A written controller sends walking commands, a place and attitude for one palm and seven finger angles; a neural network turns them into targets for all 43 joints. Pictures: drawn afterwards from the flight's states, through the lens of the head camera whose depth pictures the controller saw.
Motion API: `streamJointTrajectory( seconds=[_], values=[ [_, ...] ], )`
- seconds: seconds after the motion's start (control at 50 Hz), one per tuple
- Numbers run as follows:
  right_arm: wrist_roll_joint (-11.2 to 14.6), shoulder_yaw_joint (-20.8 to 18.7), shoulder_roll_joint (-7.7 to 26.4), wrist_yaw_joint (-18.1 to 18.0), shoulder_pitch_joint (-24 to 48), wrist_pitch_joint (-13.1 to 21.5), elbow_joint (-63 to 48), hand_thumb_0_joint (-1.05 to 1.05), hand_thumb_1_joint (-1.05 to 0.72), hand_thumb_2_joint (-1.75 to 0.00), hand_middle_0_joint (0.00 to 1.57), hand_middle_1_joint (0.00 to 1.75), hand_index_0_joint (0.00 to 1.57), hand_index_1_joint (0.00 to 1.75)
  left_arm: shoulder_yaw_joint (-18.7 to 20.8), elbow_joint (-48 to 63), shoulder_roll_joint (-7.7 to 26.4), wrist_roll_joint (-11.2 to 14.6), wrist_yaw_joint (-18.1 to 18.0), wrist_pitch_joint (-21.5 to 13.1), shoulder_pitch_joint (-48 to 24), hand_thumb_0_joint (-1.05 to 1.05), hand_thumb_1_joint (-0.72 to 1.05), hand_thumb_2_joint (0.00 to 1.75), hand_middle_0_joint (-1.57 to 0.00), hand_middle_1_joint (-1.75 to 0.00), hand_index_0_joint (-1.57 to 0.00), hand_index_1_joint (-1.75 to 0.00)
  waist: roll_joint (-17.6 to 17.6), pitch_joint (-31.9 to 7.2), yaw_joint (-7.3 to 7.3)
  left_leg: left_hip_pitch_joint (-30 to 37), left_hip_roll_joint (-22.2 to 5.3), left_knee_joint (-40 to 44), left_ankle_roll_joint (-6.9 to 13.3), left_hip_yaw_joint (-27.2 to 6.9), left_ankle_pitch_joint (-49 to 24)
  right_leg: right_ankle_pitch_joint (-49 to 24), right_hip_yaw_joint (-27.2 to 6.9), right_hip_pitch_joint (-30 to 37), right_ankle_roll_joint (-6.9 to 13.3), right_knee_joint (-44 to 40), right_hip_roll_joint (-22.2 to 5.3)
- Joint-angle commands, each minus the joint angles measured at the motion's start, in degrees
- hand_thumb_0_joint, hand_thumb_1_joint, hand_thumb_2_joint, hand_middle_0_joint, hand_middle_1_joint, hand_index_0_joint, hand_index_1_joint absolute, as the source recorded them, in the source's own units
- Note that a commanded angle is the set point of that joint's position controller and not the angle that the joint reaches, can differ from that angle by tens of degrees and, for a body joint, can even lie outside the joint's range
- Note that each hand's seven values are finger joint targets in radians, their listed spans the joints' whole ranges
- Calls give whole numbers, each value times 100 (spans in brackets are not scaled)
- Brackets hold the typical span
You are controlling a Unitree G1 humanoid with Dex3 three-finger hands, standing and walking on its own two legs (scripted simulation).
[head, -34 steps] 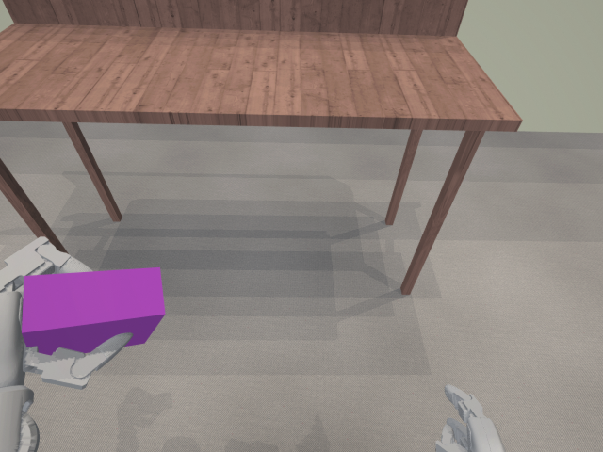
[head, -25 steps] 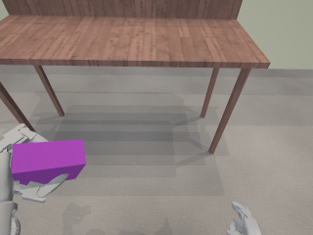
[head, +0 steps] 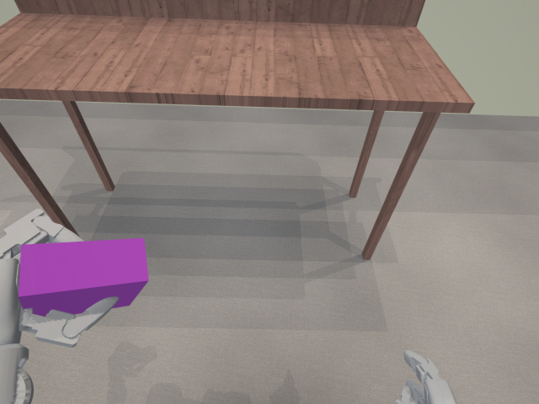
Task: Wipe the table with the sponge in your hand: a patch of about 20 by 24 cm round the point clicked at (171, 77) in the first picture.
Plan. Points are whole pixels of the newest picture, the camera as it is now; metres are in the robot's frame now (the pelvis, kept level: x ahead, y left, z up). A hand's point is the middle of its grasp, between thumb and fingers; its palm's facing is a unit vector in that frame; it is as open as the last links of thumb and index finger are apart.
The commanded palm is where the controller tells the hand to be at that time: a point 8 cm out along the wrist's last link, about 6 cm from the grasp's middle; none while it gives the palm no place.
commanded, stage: walk around to get in front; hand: left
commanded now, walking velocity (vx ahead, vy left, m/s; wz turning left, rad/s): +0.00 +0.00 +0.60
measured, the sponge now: (101, 278) +0.23 +0.21 +0.14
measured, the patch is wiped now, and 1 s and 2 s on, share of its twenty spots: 0.00 0.00 0.00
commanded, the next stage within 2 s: none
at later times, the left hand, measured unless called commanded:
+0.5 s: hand out of the picture +0.12 +0.26 +0.17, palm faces +0.58 -0.70 -0.41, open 9.2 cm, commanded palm +0.05 +0.29 +0.18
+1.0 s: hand out of the picture -0.03 +0.22 +0.17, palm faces +0.77 -0.46 -0.44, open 9.2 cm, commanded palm -0.10 +0.23 +0.18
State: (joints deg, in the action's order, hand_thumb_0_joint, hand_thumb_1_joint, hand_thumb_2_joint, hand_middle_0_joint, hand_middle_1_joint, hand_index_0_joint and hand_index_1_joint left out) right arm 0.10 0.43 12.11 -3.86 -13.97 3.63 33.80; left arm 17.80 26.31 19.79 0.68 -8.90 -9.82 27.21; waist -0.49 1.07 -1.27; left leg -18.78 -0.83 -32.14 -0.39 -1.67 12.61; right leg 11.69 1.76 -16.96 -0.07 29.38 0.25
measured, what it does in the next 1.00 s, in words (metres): steps to the right, turning left: left foot, then right foot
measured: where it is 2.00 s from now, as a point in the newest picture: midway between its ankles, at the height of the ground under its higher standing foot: outside the picture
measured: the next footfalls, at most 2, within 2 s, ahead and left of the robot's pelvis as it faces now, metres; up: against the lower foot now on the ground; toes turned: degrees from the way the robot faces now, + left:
left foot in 0.56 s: -0.03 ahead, +0.13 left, +0.00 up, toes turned +23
right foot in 0.90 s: -0.01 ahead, -0.14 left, +0.00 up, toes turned +27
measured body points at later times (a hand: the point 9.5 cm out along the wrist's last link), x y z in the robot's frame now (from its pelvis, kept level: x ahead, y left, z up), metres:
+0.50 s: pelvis -0.03 -0.02 +0.00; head -0.03 -0.02 +0.45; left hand +0.08 +0.29 +0.19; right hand +0.18 -0.22 -0.09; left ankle -0.05 +0.11 -0.70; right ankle +0.04 -0.12 -0.73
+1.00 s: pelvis -0.08 -0.09 +0.00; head -0.06 -0.11 +0.45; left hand -0.08 +0.24 +0.19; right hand +0.17 -0.18 -0.11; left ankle -0.12 +0.06 -0.67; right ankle -0.04 -0.16 -0.73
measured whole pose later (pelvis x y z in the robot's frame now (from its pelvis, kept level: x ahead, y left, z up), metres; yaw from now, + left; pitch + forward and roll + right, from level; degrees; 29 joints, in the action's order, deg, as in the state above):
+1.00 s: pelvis -0.08 -0.09 +0.00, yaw +33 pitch -2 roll +2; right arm -0.4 1.2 10.4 -2.4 -12.0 3.5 35.6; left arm 18.0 27.8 19.6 1.9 -8.2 -6.3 26.8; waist -1.9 2.8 1.5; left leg -29.8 1.4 -55.9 -3.2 -3.1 22.1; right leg 18.2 5.8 -12.7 3.2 32.5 -1.3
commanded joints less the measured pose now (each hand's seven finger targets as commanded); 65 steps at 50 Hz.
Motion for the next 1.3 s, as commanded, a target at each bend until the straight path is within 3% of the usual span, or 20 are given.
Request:
streamJointTrajectory(
  seconds=[0.0, 0.14, 0.22, 0.26, 0.3, 0.32, 0.4, 0.52, 0.56, 0.58, 0.62, 0.68, 0.84, 0.86, 0.9, 1.0, 1.16, 1.24, 1.26, 1.28],
  values=[
    [21, -231, 617, -24, 560, 310, -963, 0, -90, -90, 20, 30, 20, 30, 894, 1627, 1065, 76, -165, -408, -111, 0, 10, 130, -120, -160, -120, -160, -373, -685, 84, -367, -426, 548, 217, -554, -259, 334, -254, 430, 2, -214, -594],
    [-63, -269, 658, -25, 457, 469, -860, 0, -90, -90, 20, 30, 20, 30, 789, 1805, 891, 77, -93, -470, -117, 0, 10, 130, -120, -160, -120, -160, -1307, -776, 112, -558, -1136, 1160, 730, -1845, -1013, 1340, -122, 435, -237, 1142, -53],
    [-51, -295, 663, 35, 515, 525, -790, 0, -90, -90, 20, 30, 20, 30, 744, 1806, 871, 129, -32, -410, 15, 0, 10, 130, -120, -160, -120, -160, -1078, -922, 143, -278, -948, 723, 657, -1766, -1530, 905, -229, 680, -210, 319, -48],
    [-3, -289, 603, 34, 585, 415, -869, 0, -90, -90, 20, 30, 20, 30, 793, 1704, 962, 100, -50, -317, -62, 0, 10, 130, -120, -160, -120, -160, -389, -795, 162, -993, -501, 223, 343, -1127, 50, 820, -687, 985, 42, -425, -621],
    [29, -346, 536, 4, 547, 279, -914, 0, -90, -90, 20, 30, 20, 30, 947, 1550, 1144, 145, -168, -185, -296, 0, 10, 130, -120, -160, -120, -160, 1143, -630, 208, -1288, 224, -2222, -152, 111, 1486, 1568, -2291, 351, 873, -1611, -2371],
    [-52, -299, 537, -15, 555, 261, -854, 0, -90, -90, 20, 30, 20, 30, 875, 1549, 1099, 128, -198, -187, -399, 0, 10, 130, -120, -160, -120, -160, 860, -572, 141, -1236, 24, -3013, -139, 8, 1417, 872, -2015, 204, 912, -1521, -2432],
    [-55, -134, 311, -132, 726, 194, -932, 0, -90, -90, 20, 30, 20, 30, 913, 1355, 1114, 38, -136, -235, -255, 0, 10, 130, -120, -160, -120, -160, 940, -560, 144, -435, -275, -2212, -154, 253, 1425, -883, -282, 55, 615, -840, -1957],
    [-103, -182, 441, -172, 409, 258, -990, 0, -90, -90, 20, 30, 20, 30, 767, 1895, 1023, 125, -210, -290, -481, 0, 10, 130, -120, -160, -120, -160, 279, -735, 6, 778, -120, 767, 30, 609, 182, -627, 194, 105, 54, 556, -1611],
    [-58, -257, 684, -103, 461, 394, -1092, 0, -90, -90, 20, 30, 20, 30, 778, 2150, 1039, 190, -167, -428, -365, 0, 10, 130, -120, -160, -120, -160, -1801, -632, 128, 1261, -1982, 1263, 1033, -1974, -3066, 2084, 401, -1384, -512, 2597, -434],
    [-94, -245, 591, -35, 261, 440, -854, 0, -90, -90, 20, 30, 20, 30, 790, 1938, 1085, 56, -69, -454, -395, 0, 10, 130, -120, -160, -120, -160, -1973, -538, 48, 944, -2204, 1393, 1272, -2697, -2873, 2380, -95, -1692, -457, 3449, -468],
    [-33, -381, 658, 88, 440, 569, -761, 0, -90, -90, 20, 30, 20, 30, 728, 2115, 1044, -61, 27, -531, -551, 0, 10, 130, -120, -160, -120, -160, -1133, -536, 64, 934, -1926, 1042, 1270, -2131, -2310, 1817, -344, -1783, -452, 3627, -500],
    [57, -401, 671, 160, 410, 604, -783, 0, -90, -90, 20, 30, 20, 30, 697, 2073, 858, 96, 6, -412, -109, 0, 10, 130, -120, -160, -120, -160, -1444, -564, 78, 323, -1199, 1189, 860, -1225, -1075, 1405, 23, -953, -482, 2997, -208],
    [-10, -228, 559, 70, 607, 501, -808, 0, -90, -90, 20, 30, 20, 30, 759, 1567, 952, 233, -16, -146, -414, 0, 10, 130, -120, -160, -120, -160, -1347, -500, 203, -488, -828, 1508, 659, -1465, 899, 1388, 225, 938, -318, 56, 208],
    [9, -221, 498, 84, 611, 443, -832, 0, -90, -90, 20, 30, 20, 30, 764, 1509, 988, 209, -12, -112, -481, 0, 10, 130, -120, -160, -120, -160, -812, -496, 246, -761, -570, 913, 475, -1224, 1210, 1011, -64, 1254, -124, -900, -149],
    [5, -203, 370, 89, 732, 322, -948, 0, -90, -90, 20, 30, 20, 30, 984, 1418, 1448, 148, -135, 30, -687, 0, 10, 130, -120, -160, -120, -160, 1442, -346, 296, -1751, 401, -2311, -240, 89, 1671, 1191, -2800, 813, 745, -2009, -2521],
    [-13, -115, 290, -60, 885, 238, -814, 0, -90, -90, 20, 30, 20, 30, 818, 1109, 1141, 95, -82, -170, -556, 0, 10, 130, -120, -160, -120, -160, 870, -307, 124, -1218, -52, -3176, -398, 287, 1101, -2185, -185, 762, 508, -1009, -1774],
    [-138, -221, 386, -134, 622, 195, -1089, 0, -90, -90, 20, 30, 20, 30, 961, 1466, 1108, 76, -263, -262, -121, 0, 10, 130, -120, -160, -120, -160, 1123, -859, 373, -564, -72, -798, -138, 821, 1467, -2878, -237, 1588, 718, -610, -2104],
    [-113, -285, 450, -106, 369, 111, -1091, 0, -90, -90, 20, 30, 20, 30, 912, 1785, 1081, 140, -288, -299, -184, 0, 10, 130, -120, -160, -120, -160, 690, -1144, 87, 565, 80, 729, -39, 869, 404, -2289, 74, 1127, 272, 263, -1904],
    [-92, -326, 541, -110, 339, 120, -1090, 0, -90, -90, 20, 30, 20, 30, 850, 1981, 1100, 178, -282, -336, -302, 0, 10, 130, -120, -160, -120, -160, 254, -1236, -18, 1061, -178, 1059, 97, 578, -273, -1973, 294, 748, 54, 1039, -1697],
    [-73, -342, 703, -90, 454, 196, -1141, 0, -90, -90, 20, 30, 20, 30, 855, 2145, 1144, 220, -263, -397, -316, 0, 10, 130, -120, -160, -120, -160, -913, -1073, 18, 1498, -1178, 1257, 592, -758, -1993, -314, 555, -383, -308, 2038, -1044]
  ],
)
